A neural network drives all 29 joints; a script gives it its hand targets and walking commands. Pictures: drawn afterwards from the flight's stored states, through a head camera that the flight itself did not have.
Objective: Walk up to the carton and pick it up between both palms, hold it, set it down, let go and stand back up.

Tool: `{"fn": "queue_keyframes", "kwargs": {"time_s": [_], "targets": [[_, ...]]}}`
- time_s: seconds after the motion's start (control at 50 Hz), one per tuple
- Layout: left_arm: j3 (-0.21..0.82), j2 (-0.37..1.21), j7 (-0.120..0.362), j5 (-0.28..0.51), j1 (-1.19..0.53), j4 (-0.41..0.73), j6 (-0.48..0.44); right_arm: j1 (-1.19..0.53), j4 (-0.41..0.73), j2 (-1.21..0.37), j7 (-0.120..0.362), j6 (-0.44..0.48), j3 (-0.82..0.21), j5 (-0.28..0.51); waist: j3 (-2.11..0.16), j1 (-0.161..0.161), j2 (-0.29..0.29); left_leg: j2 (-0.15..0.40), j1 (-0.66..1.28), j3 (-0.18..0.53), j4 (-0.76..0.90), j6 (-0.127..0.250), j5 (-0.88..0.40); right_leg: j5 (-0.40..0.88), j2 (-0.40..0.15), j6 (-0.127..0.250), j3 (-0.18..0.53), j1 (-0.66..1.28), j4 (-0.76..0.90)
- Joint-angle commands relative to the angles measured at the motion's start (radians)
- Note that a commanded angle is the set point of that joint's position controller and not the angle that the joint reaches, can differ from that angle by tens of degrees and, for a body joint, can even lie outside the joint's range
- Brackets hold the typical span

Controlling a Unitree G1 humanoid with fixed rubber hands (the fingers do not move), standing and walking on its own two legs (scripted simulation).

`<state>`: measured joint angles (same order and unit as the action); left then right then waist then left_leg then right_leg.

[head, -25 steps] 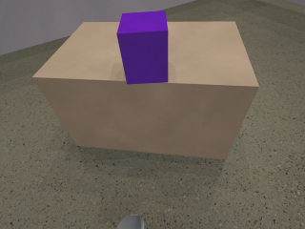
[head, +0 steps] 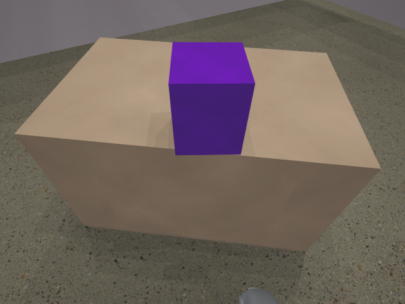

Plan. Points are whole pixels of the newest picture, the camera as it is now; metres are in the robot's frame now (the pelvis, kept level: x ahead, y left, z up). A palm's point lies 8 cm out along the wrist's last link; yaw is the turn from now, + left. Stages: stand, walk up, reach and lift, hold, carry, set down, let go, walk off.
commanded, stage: walk up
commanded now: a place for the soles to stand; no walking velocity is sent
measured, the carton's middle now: (207, 100) +0.66 +0.00 +0.03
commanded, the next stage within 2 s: none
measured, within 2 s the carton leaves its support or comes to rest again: neither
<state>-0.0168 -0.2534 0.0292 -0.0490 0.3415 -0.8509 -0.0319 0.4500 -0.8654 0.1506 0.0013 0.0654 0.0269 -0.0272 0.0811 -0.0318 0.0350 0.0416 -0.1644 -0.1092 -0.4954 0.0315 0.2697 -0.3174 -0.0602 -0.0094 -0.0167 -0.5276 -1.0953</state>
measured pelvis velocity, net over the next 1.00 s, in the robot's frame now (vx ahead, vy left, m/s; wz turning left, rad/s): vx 0.21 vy -0.02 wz -0.04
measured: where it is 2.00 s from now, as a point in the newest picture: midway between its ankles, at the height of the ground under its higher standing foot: outside the picture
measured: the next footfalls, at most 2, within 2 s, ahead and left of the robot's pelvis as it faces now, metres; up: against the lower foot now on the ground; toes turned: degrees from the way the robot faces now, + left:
right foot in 0.22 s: +0.25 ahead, -0.15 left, +0.00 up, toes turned -4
left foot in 0.62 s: +0.36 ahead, +0.10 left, +0.00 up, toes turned +2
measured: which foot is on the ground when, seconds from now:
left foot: down 0.00-0.24, up 0.26-0.60, down 0.62-1.00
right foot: up 0.00-0.20, down 0.22-1.00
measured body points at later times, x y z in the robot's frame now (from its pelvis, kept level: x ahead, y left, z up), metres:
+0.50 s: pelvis +0.19 -0.05 +0.00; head +0.20 -0.06 +0.45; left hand +0.21 +0.19 -0.14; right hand +0.24 -0.30 -0.14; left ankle +0.25 +0.10 -0.67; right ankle +0.21 -0.15 -0.74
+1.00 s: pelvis +0.21 -0.02 -0.01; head +0.23 -0.03 +0.44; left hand +0.27 +0.23 -0.15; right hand +0.31 -0.26 -0.15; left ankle +0.32 +0.10 -0.74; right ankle +0.21 -0.15 -0.74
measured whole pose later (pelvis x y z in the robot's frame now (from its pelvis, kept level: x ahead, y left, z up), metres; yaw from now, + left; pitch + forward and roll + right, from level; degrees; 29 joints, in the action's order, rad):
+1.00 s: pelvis +0.21 -0.02 -0.01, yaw -2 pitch -2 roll -1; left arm 0.01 -0.23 -0.01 0.01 0.26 -0.92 0.02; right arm 0.15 -0.89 0.20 0.00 -0.04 -0.02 0.01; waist 0.08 0.00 -0.03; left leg 0.07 -0.39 -0.05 -0.57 0.01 0.18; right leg -0.32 -0.01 0.00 -0.04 -0.24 -0.59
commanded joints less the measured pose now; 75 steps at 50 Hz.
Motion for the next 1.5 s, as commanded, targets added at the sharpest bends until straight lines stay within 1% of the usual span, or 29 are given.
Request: {"fn": "queue_keyframes", "kwargs": {"time_s": [0.0,0.08,0.14,0.18,0.2,0.22,0.24,0.26,0.34,0.38,0.44,0.48,0.5,0.56,0.6,0.64,0.66,0.7,0.74,0.78,0.82,0.86,0.92,0.94,1.0,1.06,1.18,1.32,1.48], "targets": [[0.003,0.003,0.006,-0.012,-0.016,0.073,-0.002,0.065,0.034,0.147,-0.009,0.033,0.03,-0.007,0.069,0.001,-0.148,0.227,-0.006,0.172,0.239,0.152,-0.123,0.133,-0.044,-0.01,0.019,-0.094,0.17],[0.003,0.005,0.015,-0.004,-0.109,0.089,-0.014,0.065,0.011,0.18,-0.006,0.033,0.027,-0.021,0.115,-0.012,-0.17,0.242,-0.059,0.105,0.243,0.161,-0.099,0.181,-0.017,0.012,-0.031,0.026,0.365],[-0.007,-0.011,0.008,-0.017,-0.027,0.083,-0.033,0.038,0.005,0.23,-0.001,0.02,0.03,-0.029,0.052,0.038,-0.175,0.241,-0.055,0.083,0.124,0.146,-0.145,0.232,0.007,0.042,-0.053,0.197,0.51],[-0.044,-0.067,-0.008,-0.033,0.102,0.043,-0.044,0.1,-0.011,0.18,0.003,0.003,0.004,-0.025,-0.038,0.088,0.021,0.175,-0.14,0.014,-0.161,0.11,-0.158,0.182,0.05,0.063,-0.049,0.442,0.532],[-0.064,-0.125,-0.017,-0.034,0.199,0.043,-0.044,0.138,0.006,0.149,0.007,-0.001,-0.014,-0.02,-0.148,0.121,0.142,0.102,-0.246,-0.04,-0.411,0.065,-0.09,0.088,-0.094,0.118,0.178,0.594,0.547],[-0.084,-0.195,-0.029,-0.012,0.272,0.045,-0.039,0.179,0.024,0.125,0.009,-0.015,-0.022,-0.009,-0.211,0.128,0.25,-0.013,-0.375,-0.035,-0.633,0.015,0.314,-0.077,-0.306,0.175,0.555,0.674,0.701],[-0.081,-0.187,-0.044,0.015,0.262,0.046,-0.023,0.15,0.034,0.158,0.005,-0.037,-0.012,-0.016,-0.134,0.127,0.103,0.006,-0.389,0.066,-0.72,0.005,0.358,-0.199,-0.362,0.198,0.646,0.567,0.786],[-0.08,-0.197,-0.055,0.049,0.201,0.06,-0.013,0.093,0.05,0.18,0.006,-0.044,-0.004,0.0,-0.075,0.123,0.137,0.022,-0.464,0.092,-0.774,-0.008,0.314,-0.353,-0.356,0.244,0.663,0.518,0.863],[-0.051,-0.097,-0.05,0.03,0.073,0.075,-0.035,0.023,0.068,0.15,0.019,-0.018,0.002,-0.011,0.016,0.066,0.086,0.062,-0.406,0.145,-0.693,-0.026,0.189,-0.016,-0.252,0.221,0.337,0.316,0.853],[-0.045,-0.067,-0.048,0.021,0.076,0.063,-0.046,0.049,0.056,0.144,0.026,-0.025,0.004,-0.019,0.007,0.051,0.032,0.055,-0.381,0.122,-0.659,-0.037,0.165,0.01,-0.233,0.232,0.268,0.302,0.854],[-0.029,-0.053,-0.053,0.023,0.039,0.053,-0.058,0.011,0.063,0.091,0.022,-0.037,-0.007,-0.018,0.015,0.026,0.042,0.059,-0.341,0.12,-0.485,-0.05,0.077,0.338,-0.226,0.234,0.151,0.256,0.798],[-0.01,-0.031,-0.051,0.026,-0.005,0.054,-0.054,-0.019,0.06,0.082,0.012,-0.041,-0.012,-0.005,0.0,-0.012,0.046,0.042,-0.232,0.112,-0.367,-0.046,-0.057,0.652,-0.159,0.178,0.021,0.216,0.716],[-0.009,-0.047,-0.046,0.022,-0.006,0.04,-0.049,-0.052,0.058,0.071,0.009,-0.036,-0.013,0.002,-0.008,0.003,0.043,0.028,-0.173,0.067,-0.315,-0.05,-0.14,0.695,-0.144,0.171,-0.017,0.185,0.687],[-0.005,-0.092,-0.035,0.029,0.008,0.031,-0.021,-0.094,0.066,0.1,-0.008,-0.032,-0.009,0.012,-0.066,0.017,0.068,-0.039,-0.018,-0.002,-0.151,-0.029,-0.261,0.585,-0.129,0.16,-0.003,0.16,0.577],[0.003,-0.087,-0.031,0.037,0.026,0.025,-0.004,-0.056,0.05,0.159,-0.021,-0.028,0.002,0.011,-0.047,-0.003,-0.002,0.007,0.079,0.062,-0.059,-0.012,-0.407,0.381,-0.107,0.106,0.003,0.089,0.513],[0.036,-0.015,-0.032,0.042,0.125,0.01,0.018,-0.078,0.076,0.236,-0.024,-0.029,0.017,0.023,-0.118,0.018,-0.154,0.293,0.0,0.379,0.065,0.094,-0.539,-0.143,0.005,0.023,-0.042,0.172,0.341],[0.031,-0.022,-0.043,0.043,0.138,-0.007,0.047,-0.125,0.071,0.262,-0.027,-0.04,0.02,0.03,-0.093,0.037,-0.155,0.333,-0.105,0.441,0.136,0.18,-0.299,-0.35,0.017,0.016,0.007,0.23,0.249],[0.023,-0.058,-0.055,0.031,0.09,-0.014,0.065,-0.213,0.081,0.239,-0.031,-0.052,0.01,0.043,-0.039,0.042,-0.2,0.298,-0.181,0.455,0.199,0.192,-0.119,-0.317,0.006,0.016,0.019,0.22,0.276],[0.017,-0.058,-0.056,0.035,0.09,-0.03,0.055,-0.278,0.083,0.241,-0.031,-0.059,0.005,0.024,-0.05,0.058,-0.267,0.237,-0.161,0.358,0.144,0.152,-0.211,-0.184,0.0,0.02,0.019,0.243,0.389],[0.015,-0.054,-0.052,0.047,0.093,-0.046,0.04,-0.285,0.083,0.21,-0.027,-0.061,-0.006,0.022,-0.114,0.063,-0.193,0.193,-0.108,0.296,0.09,0.11,-0.254,-0.071,0.016,0.018,0.006,0.289,0.46],[0.007,-0.072,-0.052,0.041,0.064,-0.035,0.034,-0.263,0.068,0.239,-0.025,-0.064,0.0,0.025,-0.198,0.047,-0.204,0.206,-0.079,0.289,0.059,0.097,-0.265,0.011,0.014,0.02,0.005,0.346,0.526],[0.015,-0.062,-0.043,0.043,0.02,-0.031,0.028,-0.268,0.049,0.196,-0.017,-0.072,-0.016,0.037,-0.153,0.031,-0.077,0.16,-0.133,0.239,0.092,0.064,0.012,-0.039,-0.008,0.026,0.043,0.326,0.592],[0.004,-0.093,-0.038,0.058,-0.035,-0.034,0.042,-0.305,0.037,0.222,-0.015,-0.09,-0.012,0.041,0.024,0.024,-0.061,0.131,-0.226,0.243,0.128,0.032,0.316,-0.246,-0.019,0.052,0.097,0.163,0.675],[0.006,-0.092,-0.038,0.06,-0.032,-0.032,0.038,-0.314,0.025,0.216,-0.012,-0.088,-0.012,0.04,0.036,0.025,-0.089,0.113,-0.195,0.218,0.107,0.03,0.254,-0.239,-0.031,0.048,0.104,0.131,0.698],[0.005,-0.113,-0.036,0.057,-0.049,-0.043,0.017,-0.275,0.008,0.213,-0.006,-0.067,-0.013,0.029,-0.05,0.009,0.022,0.1,-0.116,0.199,0.051,0.031,0.076,-0.124,-0.048,0.066,0.114,0.176,0.702],[0.002,-0.114,-0.034,0.062,-0.064,-0.032,0.016,-0.266,-0.009,0.194,-0.004,-0.061,-0.031,0.022,-0.083,0.006,0.037,0.061,-0.083,0.138,0.0,0.023,0.032,-0.199,-0.082,0.076,0.152,0.164,0.772],[-0.001,-0.129,-0.032,0.067,-0.082,-0.034,0.035,-0.236,-0.031,0.218,-0.013,-0.059,-0.035,0.022,0.06,0.013,0.02,0.06,-0.104,0.14,0.015,0.014,0.056,-0.277,-0.075,0.084,0.144,0.036,0.794],[0.011,-0.106,-0.031,0.055,-0.019,-0.063,0.027,-0.229,-0.049,0.256,-0.016,-0.051,-0.033,0.032,-0.007,0.039,-0.112,0.114,-0.195,0.238,0.138,0.029,0.099,-0.063,-0.023,0.065,0.068,0.236,0.653],[0.022,-0.122,-0.037,0.047,-0.034,-0.064,0.024,-0.203,-0.061,0.238,-0.018,-0.051,-0.033,0.028,-0.127,0.009,-0.063,0.113,-0.051,0.197,0.042,0.045,-0.162,0.056,-0.045,0.06,0.062,0.257,0.653]]}}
